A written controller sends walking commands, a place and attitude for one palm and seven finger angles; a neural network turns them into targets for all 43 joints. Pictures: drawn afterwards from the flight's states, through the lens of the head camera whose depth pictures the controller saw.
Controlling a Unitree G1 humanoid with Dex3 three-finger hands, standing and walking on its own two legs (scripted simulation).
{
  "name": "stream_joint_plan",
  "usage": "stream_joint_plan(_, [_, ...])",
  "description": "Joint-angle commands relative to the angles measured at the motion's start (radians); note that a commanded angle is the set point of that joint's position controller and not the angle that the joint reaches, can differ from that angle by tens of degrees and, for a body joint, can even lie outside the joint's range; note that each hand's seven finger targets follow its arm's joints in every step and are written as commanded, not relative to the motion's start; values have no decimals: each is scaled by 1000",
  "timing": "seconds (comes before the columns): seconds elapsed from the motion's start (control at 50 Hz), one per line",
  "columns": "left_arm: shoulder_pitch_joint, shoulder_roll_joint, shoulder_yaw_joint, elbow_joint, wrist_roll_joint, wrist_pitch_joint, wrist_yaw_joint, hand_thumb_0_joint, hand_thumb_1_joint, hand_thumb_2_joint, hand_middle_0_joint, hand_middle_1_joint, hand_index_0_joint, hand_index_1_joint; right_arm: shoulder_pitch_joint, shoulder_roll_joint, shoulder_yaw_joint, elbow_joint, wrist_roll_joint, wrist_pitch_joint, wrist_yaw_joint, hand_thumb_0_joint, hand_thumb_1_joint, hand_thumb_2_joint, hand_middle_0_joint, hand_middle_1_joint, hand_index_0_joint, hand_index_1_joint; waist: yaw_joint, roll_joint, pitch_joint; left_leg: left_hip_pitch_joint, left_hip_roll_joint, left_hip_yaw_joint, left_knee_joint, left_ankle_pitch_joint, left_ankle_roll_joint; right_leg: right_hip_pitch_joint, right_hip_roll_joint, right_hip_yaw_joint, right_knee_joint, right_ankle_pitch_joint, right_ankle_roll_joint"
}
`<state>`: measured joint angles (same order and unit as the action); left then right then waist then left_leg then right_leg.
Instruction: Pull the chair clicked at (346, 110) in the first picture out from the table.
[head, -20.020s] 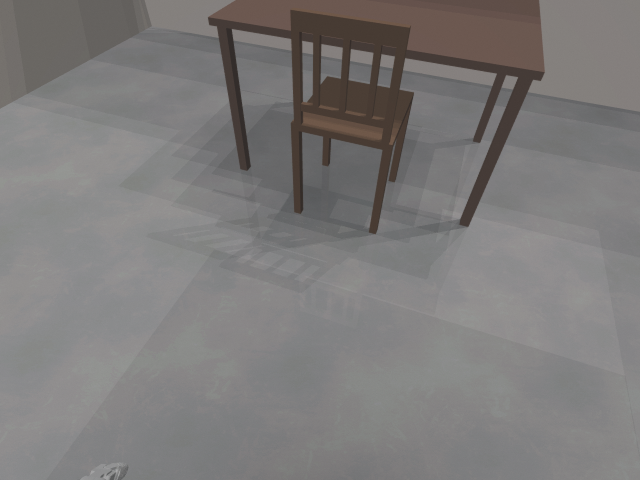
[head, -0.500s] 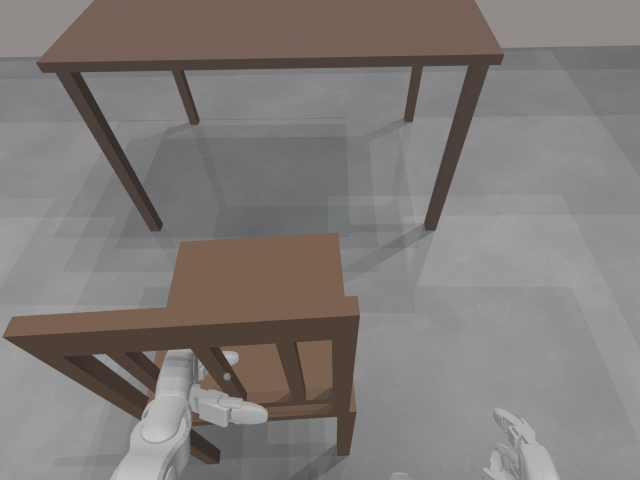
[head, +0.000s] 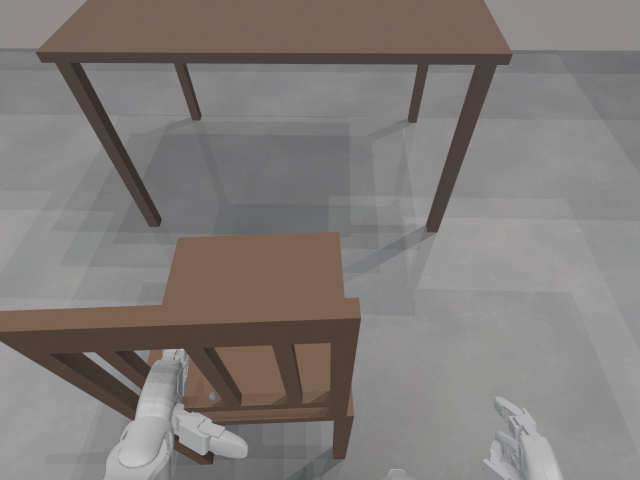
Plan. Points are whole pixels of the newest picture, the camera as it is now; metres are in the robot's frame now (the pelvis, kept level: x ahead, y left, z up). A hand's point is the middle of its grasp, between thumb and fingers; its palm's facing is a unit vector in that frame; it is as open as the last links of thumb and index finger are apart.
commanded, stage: draw the fingers out of the gap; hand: left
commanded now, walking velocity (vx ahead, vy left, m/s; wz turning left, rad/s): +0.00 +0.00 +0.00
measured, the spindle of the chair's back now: (217, 375) +0.27 +0.15 -0.05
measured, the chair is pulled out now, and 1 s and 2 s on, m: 0.62 0.62 0.61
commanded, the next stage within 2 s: draw the hand back to the body in 0.64 s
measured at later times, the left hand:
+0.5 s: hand (196, 463) +0.16 +0.15 -0.03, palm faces +0.03 -0.99 -0.17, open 17.5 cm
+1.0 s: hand (166, 468) +0.15 +0.16 +0.03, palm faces +0.06 -1.00 -0.04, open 17.5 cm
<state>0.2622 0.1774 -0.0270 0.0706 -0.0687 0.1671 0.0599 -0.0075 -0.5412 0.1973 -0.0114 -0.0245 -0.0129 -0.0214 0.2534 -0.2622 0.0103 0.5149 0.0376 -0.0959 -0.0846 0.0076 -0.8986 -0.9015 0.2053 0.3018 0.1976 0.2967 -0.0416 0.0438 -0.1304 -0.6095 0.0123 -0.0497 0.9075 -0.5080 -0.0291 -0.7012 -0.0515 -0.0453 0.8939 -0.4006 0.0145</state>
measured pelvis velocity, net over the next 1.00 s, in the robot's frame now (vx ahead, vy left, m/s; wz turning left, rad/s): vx -0.01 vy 0.01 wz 0.01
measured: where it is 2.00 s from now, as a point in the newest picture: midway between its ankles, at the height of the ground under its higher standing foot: outside the picture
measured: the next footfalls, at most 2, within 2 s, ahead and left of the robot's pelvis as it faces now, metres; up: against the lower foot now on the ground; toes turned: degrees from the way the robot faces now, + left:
none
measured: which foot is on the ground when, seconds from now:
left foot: down 0.00-1.00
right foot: down 0.00-1.00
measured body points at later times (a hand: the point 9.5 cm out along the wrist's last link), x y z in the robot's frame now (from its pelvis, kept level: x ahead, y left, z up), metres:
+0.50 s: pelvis +0.00 +0.01 -0.01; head +0.04 +0.00 +0.44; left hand +0.16 +0.20 -0.02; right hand +0.18 -0.22 -0.08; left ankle -0.04 +0.14 -0.69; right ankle +0.02 -0.13 -0.69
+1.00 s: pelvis -0.01 +0.01 -0.04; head +0.04 +0.01 +0.41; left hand +0.14 +0.21 +0.04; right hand +0.19 -0.22 -0.10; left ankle -0.04 +0.14 -0.69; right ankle +0.02 -0.13 -0.69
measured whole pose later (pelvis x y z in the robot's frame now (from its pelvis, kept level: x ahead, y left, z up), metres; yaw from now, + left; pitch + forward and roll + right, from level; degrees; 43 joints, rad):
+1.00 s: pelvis -0.01 +0.01 -0.04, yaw +1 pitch +15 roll -2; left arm 0.76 0.19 -0.02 -0.39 -0.17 -0.25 -0.06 -0.01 -0.54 0.20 0.00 0.00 -0.01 0.00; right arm 0.22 -0.20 -0.03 0.48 0.06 -0.16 -0.08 0.01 -0.90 -0.90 0.21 0.30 0.20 0.30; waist 0.01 0.03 -0.18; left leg -0.80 0.00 -0.08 1.15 -0.61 -0.02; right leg -0.86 -0.06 -0.06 1.09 -0.48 0.03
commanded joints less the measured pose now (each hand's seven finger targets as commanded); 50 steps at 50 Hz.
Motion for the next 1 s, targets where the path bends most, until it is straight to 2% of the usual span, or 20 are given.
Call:
stream_joint_plan(0.0, [31,96,35,-261,6,-56,12,0,-550,200,0,0,0,0,-42,-103,-47,-165,-4,-65,-8,0,-900,-900,200,300,200,300,-5,-58,-195,-2,-17,47,-97,333,39,244,2,-24,-103,303,-14])
stream_joint_plan(0.06, [59,111,46,-282,11,-61,16,0,-550,200,0,0,0,0,-47,-105,-49,-167,-4,-66,-15,0,-900,-900,200,300,200,300,-8,-78,-158,-36,-19,42,-92,285,42,209,6,-25,-107,235,-13])
stream_joint_plan(0.16, [144,100,20,-380,16,-74,18,0,-550,200,0,0,0,0,-45,-99,-49,-178,-3,-86,-20,0,-900,-900,200,300,200,300,-3,-23,-189,-7,-18,29,-80,309,41,182,9,-35,-85,222,-20])
stream_joint_plan(0.18, [156,79,-9,-395,21,-73,19,0,-550,200,0,0,0,0,-47,-96,-47,-180,-3,-89,-19,0,-900,-900,200,300,200,300,-10,-14,-182,-1,-19,28,-77,307,39,169,7,-39,-80,216,-18])
stream_joint_plan(0.28, [244,86,1,-404,30,-50,28,0,-550,200,0,0,0,0,-56,-90,-47,-191,-4,-83,-23,0,-900,-900,200,300,200,300,-3,-63,-156,-41,-21,21,-70,270,40,151,12,-44,-75,175,-18])
stream_joint_plan(0.3, [244,78,-16,-429,35,-50,29,0,-550,200,0,0,0,0,-60,-89,-45,-199,-4,-84,-23,0,-900,-900,200,300,200,300,-4,-34,-154,-40,-22,20,-70,259,38,141,10,-44,-71,158,-18])
stream_joint_plan(0.4, [341,73,-20,-477,38,-43,30,0,-550,200,0,0,0,0,-69,-77,-46,-219,-4,-80,-27,0,-900,-900,200,300,200,300,7,-37,-150,-52,-23,20,-59,244,39,133,11,-44,-67,137,-20])
stream_joint_plan(0.44, [344,73,-26,-487,40,-44,27,0,-550,200,0,0,0,0,-69,-76,-43,-224,-4,-78,-29,0,-900,-900,200,300,200,300,1,-41,-131,-67,-24,16,-55,231,40,116,14,-48,-61,119,-20])
stream_joint_plan(0.46, [358,84,-17,-496,42,-44,27,0,-550,200,0,0,0,0,-70,-77,-48,-224,-4,-77,-31,0,-900,-900,200,300,200,300,3,-53,-134,-70,-22,15,-51,231,41,115,17,-45,-63,117,-22])
stream_joint_plan(0.52, [417,51,-60,-529,45,-49,20,0,-550,200,0,0,0,0,-69,-70,-47,-237,-2,-80,-29,0,-900,-900,200,300,200,300,2,-27,-144,-58,-23,13,-41,247,40,102,15,-51,-48,131,-21])
stream_joint_plan(0.58, [452,73,-36,-539,50,-50,20,0,-550,200,0,0,0,0,-66,-69,-53,-240,-3,-74,-35,0,-900,-900,200,300,200,300,6,-50,-142,-77,-25,11,-32,246,40,100,18,-52,-39,134,-22])
stream_joint_plan(0.64, [503,56,-62,-577,57,-57,14,0,-550,200,0,0,0,0,-69,-64,-54,-255,0,-71,-33,0,-900,-900,200,300,200,300,10,-14,-147,-70,-25,10,-28,260,38,87,18,-55,-27,139,-24])
stream_joint_plan(0.68, [552,65,-47,-583,60,-56,17,0,-550,200,0,0,0,0,-73,-60,-59,-257,0,-67,-35,0,-900,-900,200,300,200,300,20,-20,-153,-80,-26,11,-23,273,37,96,19,-56,-19,152,-27])
stream_joint_plan(0.74, [595,52,-69,-609,64,-66,14,0,-550,200,0,0,0,0,-73,-58,-64,-267,3,-62,-35,0,-900,-900,200,300,200,300,14,-38,-148,-87,-24,9,-15,269,38,78,22,-58,-14,148,-25])
stream_joint_plan(0.76, [507,-14,-69,-731,-51,-182,-12,0,-550,200,0,0,0,0,-67,-54,-62,-259,4,-88,-34,0,-900,-900,200,300,200,300,-2,-56,-120,-105,-34,7,18,277,33,41,28,-74,0,177,-26])
stream_joint_plan(0.78, [536,48,-21,-701,-49,-238,-23,0,-550,200,0,0,0,0,-64,-57,-68,-232,4,-103,-34,0,-900,-900,200,300,200,300,16,-46,-168,-100,-35,11,30,276,34,47,28,-66,15,172,-26])
stream_joint_plan(0.82, [560,71,24,-712,-75,-318,-45,0,-550,200,0,0,0,0,-59,-49,-72,-219,8,-115,-31,0,-900,-900,200,300,200,300,27,-11,-179,-100,-36,12,34,286,28,50,26,-64,27,169,-28])
stream_joint_plan(0.86, [537,88,53,-706,-87,-394,-68,0,-550,200,0,0,0,0,-64,-46,-78,-201,11,-119,-22,0,-900,-900,200,300,200,300,28,-9,-156,-125,-33,9,47,282,26,29,30,-62,44,159,-31])
stream_joint_plan(0.92, [541,71,48,-668,-102,-509,-125,0,-550,200,0,0,0,0,-92,-39,-85,-186,18,-120,2,0,-900,-900,200,300,200,300,29,-22,-140,-155,-27,8,68,243,22,-5,29,-58,68,120,-29])
stream_joint_plan(0.98, [540,115,89,-678,-133,-599,-197,0,-550,200,0,0,0,0,-125,-34,-94,-180,24,-123,22,0,-900,-900,200,300,200,300,40,1,-177,-167,-23,13,87,237,26,19,22,-33,76,125,-30])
